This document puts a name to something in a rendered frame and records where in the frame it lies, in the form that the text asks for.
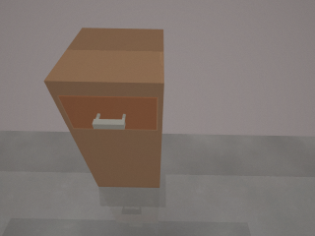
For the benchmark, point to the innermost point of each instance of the cabinet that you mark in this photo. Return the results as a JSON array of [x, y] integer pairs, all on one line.
[[114, 62]]

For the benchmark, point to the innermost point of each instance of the drawer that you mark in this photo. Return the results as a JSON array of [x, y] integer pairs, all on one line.
[[141, 111]]

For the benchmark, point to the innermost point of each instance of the handle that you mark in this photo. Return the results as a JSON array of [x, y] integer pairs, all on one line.
[[109, 124]]

